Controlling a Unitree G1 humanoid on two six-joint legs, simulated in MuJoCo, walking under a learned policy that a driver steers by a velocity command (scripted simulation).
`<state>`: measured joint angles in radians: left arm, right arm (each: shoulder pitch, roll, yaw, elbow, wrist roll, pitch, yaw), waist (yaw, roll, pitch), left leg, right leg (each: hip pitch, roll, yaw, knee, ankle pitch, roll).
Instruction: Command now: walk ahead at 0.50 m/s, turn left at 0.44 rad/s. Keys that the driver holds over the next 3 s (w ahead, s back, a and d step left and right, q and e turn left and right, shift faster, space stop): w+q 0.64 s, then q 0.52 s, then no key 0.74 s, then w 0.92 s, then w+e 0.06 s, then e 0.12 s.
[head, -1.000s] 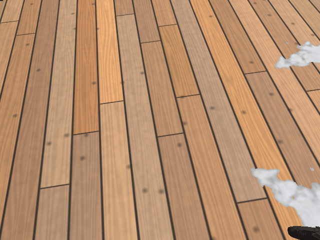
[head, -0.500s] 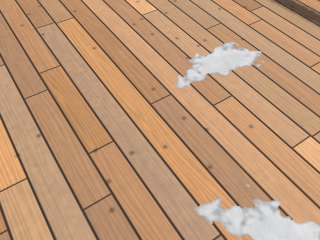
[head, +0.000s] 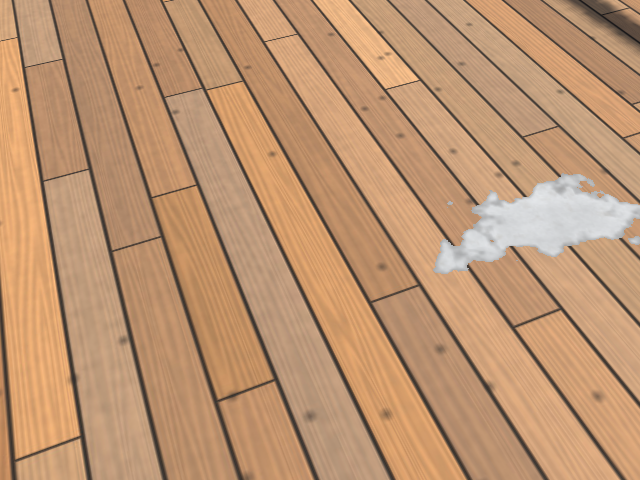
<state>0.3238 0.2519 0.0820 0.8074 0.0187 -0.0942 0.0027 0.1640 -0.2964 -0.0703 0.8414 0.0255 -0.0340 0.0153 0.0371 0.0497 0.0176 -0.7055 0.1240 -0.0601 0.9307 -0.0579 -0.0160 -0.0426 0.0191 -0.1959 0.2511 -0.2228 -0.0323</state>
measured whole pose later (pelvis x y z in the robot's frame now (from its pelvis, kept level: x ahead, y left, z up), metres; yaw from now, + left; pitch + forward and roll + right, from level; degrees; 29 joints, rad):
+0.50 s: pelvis +0.28 +0.08 +0.00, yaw +18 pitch +2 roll -1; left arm 0.07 0.29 0.07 0.70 0.01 -0.09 0.01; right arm 0.31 -0.27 -0.07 0.76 0.02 -0.05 0.00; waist -0.05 -0.03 0.03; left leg -0.19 -0.11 -0.09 0.36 -0.20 0.10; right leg -0.66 -0.10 0.09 0.82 -0.12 0.05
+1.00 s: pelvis +0.50 +0.10 +0.00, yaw +36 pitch +2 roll -1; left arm 0.17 0.28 0.07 0.77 0.01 -0.04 0.01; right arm 0.16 -0.32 -0.08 0.61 0.02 0.05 -0.01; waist 0.03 0.03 0.08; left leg -0.61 0.05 -0.02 0.92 -0.29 -0.06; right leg -0.24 -0.03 -0.14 0.38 -0.17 -0.03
